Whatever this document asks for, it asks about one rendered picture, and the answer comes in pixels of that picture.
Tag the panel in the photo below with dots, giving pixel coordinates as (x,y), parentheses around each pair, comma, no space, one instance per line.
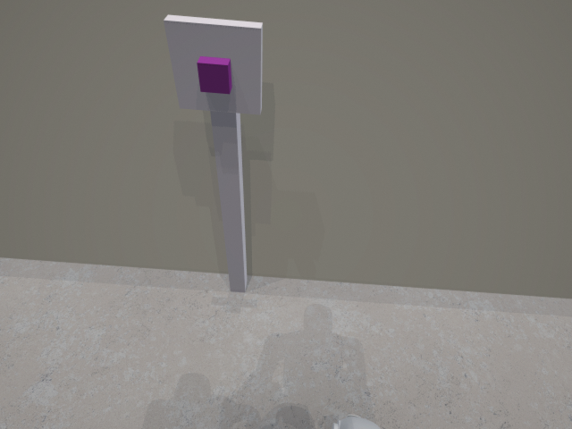
(189,38)

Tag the button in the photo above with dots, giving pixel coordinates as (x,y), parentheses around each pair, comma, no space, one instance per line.
(214,74)

